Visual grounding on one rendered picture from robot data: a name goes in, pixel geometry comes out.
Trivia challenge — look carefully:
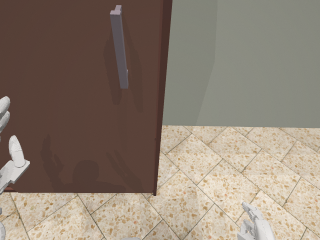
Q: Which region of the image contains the robot right hand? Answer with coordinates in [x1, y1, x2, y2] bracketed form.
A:
[237, 202, 276, 240]

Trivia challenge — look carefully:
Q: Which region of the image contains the handle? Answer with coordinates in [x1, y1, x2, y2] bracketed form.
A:
[110, 5, 129, 89]

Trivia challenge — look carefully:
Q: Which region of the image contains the robot left hand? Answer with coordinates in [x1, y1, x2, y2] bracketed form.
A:
[0, 96, 30, 195]

